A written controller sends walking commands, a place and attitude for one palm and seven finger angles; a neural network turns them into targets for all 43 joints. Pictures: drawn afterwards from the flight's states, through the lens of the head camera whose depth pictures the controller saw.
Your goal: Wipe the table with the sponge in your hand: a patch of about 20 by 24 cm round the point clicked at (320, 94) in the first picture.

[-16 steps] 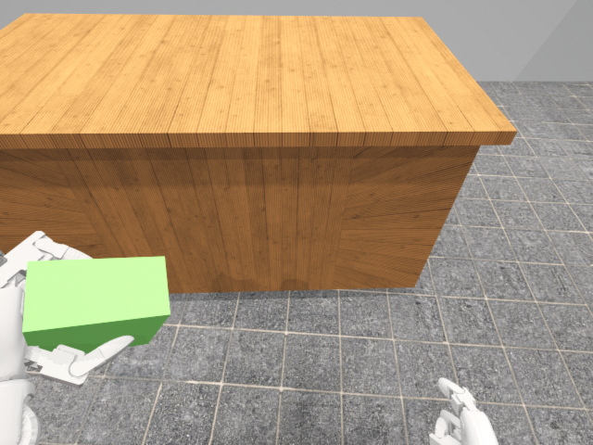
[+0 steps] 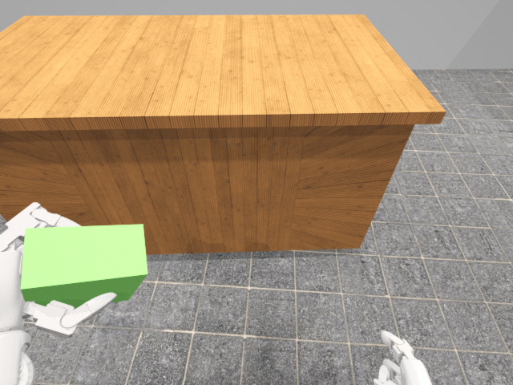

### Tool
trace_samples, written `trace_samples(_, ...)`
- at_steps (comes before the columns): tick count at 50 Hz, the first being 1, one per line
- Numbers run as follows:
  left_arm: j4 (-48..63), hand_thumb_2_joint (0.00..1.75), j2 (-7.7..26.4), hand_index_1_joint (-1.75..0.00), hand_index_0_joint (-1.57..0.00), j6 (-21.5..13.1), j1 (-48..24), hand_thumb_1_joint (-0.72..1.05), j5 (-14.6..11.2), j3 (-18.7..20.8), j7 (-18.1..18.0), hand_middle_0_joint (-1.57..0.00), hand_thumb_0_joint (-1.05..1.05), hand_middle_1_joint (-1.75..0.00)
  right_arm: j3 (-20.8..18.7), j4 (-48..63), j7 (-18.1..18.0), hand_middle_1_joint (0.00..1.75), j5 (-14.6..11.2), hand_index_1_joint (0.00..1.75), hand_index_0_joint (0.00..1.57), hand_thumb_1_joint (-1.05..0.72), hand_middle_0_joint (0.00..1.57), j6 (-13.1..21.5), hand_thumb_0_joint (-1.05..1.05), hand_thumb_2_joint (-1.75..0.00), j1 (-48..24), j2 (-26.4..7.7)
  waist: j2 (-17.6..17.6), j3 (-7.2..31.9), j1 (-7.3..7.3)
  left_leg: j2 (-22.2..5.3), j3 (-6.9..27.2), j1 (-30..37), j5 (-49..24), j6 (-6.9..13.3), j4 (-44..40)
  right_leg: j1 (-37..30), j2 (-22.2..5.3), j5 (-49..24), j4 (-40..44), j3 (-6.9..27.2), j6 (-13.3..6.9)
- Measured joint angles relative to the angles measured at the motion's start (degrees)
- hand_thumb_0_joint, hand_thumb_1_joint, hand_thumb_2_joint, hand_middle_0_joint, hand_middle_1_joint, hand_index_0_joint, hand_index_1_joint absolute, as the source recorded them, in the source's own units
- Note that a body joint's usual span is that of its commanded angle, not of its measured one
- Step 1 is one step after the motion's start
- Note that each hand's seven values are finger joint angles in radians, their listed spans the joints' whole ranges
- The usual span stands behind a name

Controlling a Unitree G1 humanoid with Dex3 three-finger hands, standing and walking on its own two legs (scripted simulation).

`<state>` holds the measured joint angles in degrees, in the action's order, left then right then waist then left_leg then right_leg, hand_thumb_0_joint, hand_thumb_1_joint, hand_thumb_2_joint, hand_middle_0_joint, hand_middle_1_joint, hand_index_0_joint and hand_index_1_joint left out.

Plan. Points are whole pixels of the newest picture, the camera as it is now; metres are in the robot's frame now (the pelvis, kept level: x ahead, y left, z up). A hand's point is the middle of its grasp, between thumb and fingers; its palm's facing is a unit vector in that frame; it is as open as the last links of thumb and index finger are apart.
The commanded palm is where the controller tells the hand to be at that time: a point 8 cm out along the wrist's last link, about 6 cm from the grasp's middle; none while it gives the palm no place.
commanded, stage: look at it before walking up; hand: left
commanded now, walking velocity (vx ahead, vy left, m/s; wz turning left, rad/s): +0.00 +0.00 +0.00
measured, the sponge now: (102, 268) +0.22 +0.21 +0.14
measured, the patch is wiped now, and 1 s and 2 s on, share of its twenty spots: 0.00 0.00 0.00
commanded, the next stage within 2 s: turn to face it in 0.08 s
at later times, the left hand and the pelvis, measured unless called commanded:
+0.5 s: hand (88, 262) +0.22 +0.22 +0.15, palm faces +0.36 -0.86 -0.37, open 10.2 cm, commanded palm +0.17 +0.26 +0.18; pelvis -0.01 +0.00 -0.01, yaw -6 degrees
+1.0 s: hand (117, 254) +0.23 +0.19 +0.15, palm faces +0.23 -0.88 -0.42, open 10.2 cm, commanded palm +0.19 +0.25 +0.18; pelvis -0.02 +0.00 -0.02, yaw -11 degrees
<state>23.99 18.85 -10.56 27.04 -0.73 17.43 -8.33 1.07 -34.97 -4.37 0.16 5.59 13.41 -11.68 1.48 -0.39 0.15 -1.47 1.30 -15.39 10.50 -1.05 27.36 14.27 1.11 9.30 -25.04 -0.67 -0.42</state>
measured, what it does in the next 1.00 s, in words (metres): stands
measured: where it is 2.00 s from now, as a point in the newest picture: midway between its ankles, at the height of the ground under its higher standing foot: outside the picture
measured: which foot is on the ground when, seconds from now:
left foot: down 0.00-1.00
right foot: down 0.00-1.00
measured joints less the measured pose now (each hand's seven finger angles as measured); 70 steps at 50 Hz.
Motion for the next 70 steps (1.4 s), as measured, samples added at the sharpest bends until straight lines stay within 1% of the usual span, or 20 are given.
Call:
trace_samples(11,-0.38,0.98,0.24,-1.34,-0.73,0.15,-0.03,-0.49,-0.11,0.02,-0.03,-0.73,0.00,-1.34,-0.17,-0.14,0.05,0.30,-0.03,0.29,0.20,-0.91,0.20,-0.10,0.01,-0.90,0.12,-0.12,-0.05,-0.06,-0.16,-0.24,0.02,0.00,-0.25,-0.08,-0.16,-0.22,0.24,-0.57,0.70,-0.01,-0.08)
trace_samples(19,0.36,0.98,-0.03,-1.34,-0.73,0.36,-0.59,-0.49,-0.22,1.09,-0.48,-0.73,0.00,-1.34,-0.27,1.28,0.48,0.30,-0.31,0.29,0.20,-0.91,0.20,-0.13,0.01,-0.90,-0.94,0.34,-0.94,-0.47,1.55,-1.13,-3.07,-1.03,0.63,-0.19,1.40,2.84,1.11,-0.18,-2.44,3.03,-0.11)
trace_samples(22,0.62,0.98,-0.26,-1.34,-0.73,0.43,-1.58,-0.49,-0.24,1.28,-0.62,-0.73,0.00,-1.34,-0.34,1.99,0.68,0.30,-0.37,0.29,0.20,-0.91,0.20,-0.11,0.01,-0.90,-1.59,0.57,-1.24,-0.76,1.80,-1.61,-4.25,-2.18,1.44,-0.30,3.15,4.81,1.63,0.50,-4.87,4.18,-0.22)
trace_samples(29,2.40,0.98,-0.57,-1.34,-0.73,0.12,-1.79,-0.49,-0.40,1.13,-0.36,-0.73,0.00,-1.34,-0.95,2.70,1.28,0.30,-0.19,0.30,0.20,-0.91,0.20,-0.92,0.01,-0.90,-2.05,0.30,-1.56,-1.09,0.79,-2.57,-5.98,-5.06,3.47,-0.32,7.20,8.54,2.73,1.72,-9.00,5.95,-0.45)
trace_samples(35,4.12,0.98,0.96,-1.34,-0.73,-0.65,-0.11,-0.49,-0.84,2.66,-0.05,-0.73,0.00,-1.34,-1.53,2.71,0.88,0.30,-0.36,0.29,0.20,-0.91,0.20,-1.48,0.01,-0.90,-0.99,0.02,-2.29,-1.75,-0.15,-2.56,-7.63,-5.60,3.99,-0.14,8.12,10.25,2.88,2.34,-11.15,7.58,-0.05)
trace_samples(40,3.70,0.98,1.87,-1.34,-0.73,-0.84,-0.06,-0.49,-1.25,4.16,0.06,-0.73,0.00,-1.34,-1.67,2.68,0.40,0.30,-0.82,0.29,0.20,-0.91,0.20,-0.95,0.01,-0.90,-0.01,0.21,-2.10,-2.41,-0.06,-2.77,-8.39,-6.35,5.36,-0.28,10.64,11.82,3.22,3.93,-14.73,8.28,-0.12)
trace_samples(43,3.41,0.98,1.02,-1.34,-0.73,-0.98,-0.56,-0.49,-1.23,3.88,0.14,-0.73,-0.01,-1.34,-1.69,2.04,0.49,0.30,-0.77,0.29,0.20,-0.91,0.20,-0.68,0.01,-0.90,0.03,0.11,-1.49,-2.49,0.02,-2.95,-8.35,-7.07,6.46,-0.38,12.22,12.52,3.46,4.57,-16.08,8.30,-0.36)
trace_samples(46,3.66,0.98,-0.23,-1.34,-0.73,-1.19,-0.78,-0.49,-0.98,3.03,0.20,-0.73,-0.01,-1.34,-1.85,0.92,0.91,0.30,-0.32,0.29,0.20,-0.91,0.20,-0.81,0.01,-0.90,-0.63,-0.11,-1.44,-2.55,-0.01,-1.84,-7.68,-7.42,9.27,-0.31,12.68,12.73,3.32,4.09,-15.65,8.91,-0.34)
trace_samples(49,4.28,0.98,-0.35,-1.34,-0.73,-1.40,-0.53,-0.49,-0.73,2.70,0.20,-0.73,-0.01,-1.34,-1.75,0.45,1.15,0.30,0.00,0.29,0.20,-0.91,0.20,-1.20,0.01,-0.90,-1.45,-0.05,-2.10,-3.03,-0.13,-0.95,-8.05,-5.96,5.95,0.11,9.58,12.14,3.21,2.83,-14.13,10.20,0.02)
trace_samples(52,4.42,0.98,0.80,-1.34,-0.73,-1.89,-0.26,-0.49,-0.64,3.20,0.41,-0.73,-0.01,-1.34,-1.59,1.29,0.92,0.30,-0.29,0.29,0.20,-0.91,0.20,-1.33,0.01,-0.90,-1.40,0.19,-2.40,-2.84,-0.21,-1.22,-8.97,-5.26,3.19,0.44,8.20,12.18,3.39,3.07,-13.92,10.80,0.32)
trace_samples(53,4.17,0.98,1.13,-1.34,-0.73,-2.00,-0.10,-0.49,-0.67,3.51,0.44,-0.73,-0.01,-1.34,-1.52,1.70,0.79,0.30,-0.50,0.29,0.20,-0.91,0.20,-1.25,0.01,-0.90,-1.29,0.27,-2.25,-2.61,-0.12,-1.50,-9.30,-5.23,3.62,0.50,8.34,12.80,3.22,5.73,-15.59,10.16,0.45)
trace_samples(56,2.69,0.98,1.52,-1.34,-0.73,-1.75,0.35,-0.49,-0.78,4.11,0.25,-0.73,-0.01,-1.34,-1.44,2.20,0.53,0.30,-0.61,0.29,0.20,-0.91,0.20,-0.23,0.01,-0.90,-0.74,0.91,-0.96,-1.88,0.40,-3.00,-9.94,-4.67,4.41,0.33,8.56,13.22,1.72,12.54,-23.00,4.91,1.52)
trace_samples(58,1.80,0.98,1.13,-1.34,-0.73,-1.31,0.40,-0.49,-0.85,4.01,0.02,-0.73,-0.01,-1.34,-1.10,2.04,0.77,0.30,-0.57,0.29,0.20,-0.91,0.20,0.69,0.01,-0.90,-0.32,1.32,-0.03,-1.34,1.13,-4.44,-10.47,-4.12,4.60,-0.28,8.64,10.95,0.55,14.23,-22.84,1.45,2.11)
trace_samples(60,1.21,0.98,0.55,-1.34,-0.73,-0.84,-0.20,-0.49,-0.70,3.55,-0.23,-0.73,-0.01,-1.34,-0.60,2.01,1.19,0.30,-0.60,0.29,0.20,-0.91,0.20,1.56,0.01,-0.90,-0.03,1.56,0.60,-1.05,1.81,-5.84,-11.04,-4.04,5.11,-1.13,9.58,7.14,-0.39,13.16,-18.39,-1.11,2.37)
trace_samples(61,0.93,0.98,0.19,-1.34,-0.73,-0.72,-0.95,-0.49,-0.51,3.18,-0.29,-0.73,-0.01,-1.34,-0.36,2.05,1.39,0.30,-0.62,0.29,0.20,-0.91,0.20,1.90,0.01,-0.90,-0.10,1.58,0.93,-1.17,2.00,-6.58,-11.14,-4.38,5.56,-1.62,10.62,5.46,-0.34,11.26,-15.49,-1.86,1.57)
trace_samples(62,0.37,0.98,-0.57,-1.34,-0.73,-0.65,-2.19,-0.49,-0.22,2.44,-0.24,-0.73,-0.01,-1.34,-0.28,1.84,1.59,0.30,-0.62,0.29,0.20,-0.91,0.20,2.02,0.01,-0.90,-0.48,1.30,2.02,-1.73,1.81,-7.64,-10.61,-4.73,5.94,-1.90,11.65,4.99,0.64,10.14,-14.72,-2.59,-0.43)
trace_samples(63,-0.01,0.98,-1.10,-1.34,-0.73,-0.45,-3.25,-0.49,-0.07,1.59,-0.18,-0.73,-0.01,-1.34,-0.25,1.47,1.77,0.30,-0.64,0.29,0.20,-0.91,0.20,1.84,0.01,-0.90,-0.83,1.12,2.31,-1.95,1.46,-7.45,-9.57,-5.42,8.12,-1.78,13.06,5.16,1.03,9.78,-14.81,-2.93,-2.23)
trace_samples(65,-0.10,0.98,-1.61,-1.34,-0.73,0.00,-4.21,-0.49,-0.18,0.17,0.01,-0.73,-0.01,-1.34,-0.24,0.54,2.07,0.30,-0.48,0.30,0.20,-0.91,0.20,0.87,0.01,-0.90,-1.60,0.76,1.28,-1.89,1.08,-4.53,-6.34,-7.98,13.62,-1.41,21.21,5.80,0.85,9.41,-14.65,-2.40,-4.32)
trace_samples(68,0.92,0.98,-1.22,-1.34,-0.73,-0.28,-1.98,-0.49,-0.46,-0.29,0.16,-0.73,-0.01,-1.34,-0.11,-0.12,2.00,0.30,-0.08,0.30,0.20,-0.91,0.20,-0.88,0.01,-0.90,-2.44,-0.03,0.06,-1.49,-0.58,-1.17,-3.78,-10.55,13.20,-1.48,31.54,5.04,0.99,7.05,-10.87,-1.24,-4.83)
trace_samples(70,1.68,0.98,0.07,-1.34,-0.73,-0.86,0.22,-0.49,-0.34,0.20,0.32,-0.73,-0.01,-1.34,-0.37,0.01,1.69,0.30,-0.02,0.30,0.20,-0.91,0.20,-1.84,0.01,-0.90,-2.16,-0.29,-0.73,-0.84,-1.70,-0.43,-3.88,-10.28,12.14,-1.32,31.09,4.26,1.24,5.19,-7.70,-0.73,-5.07)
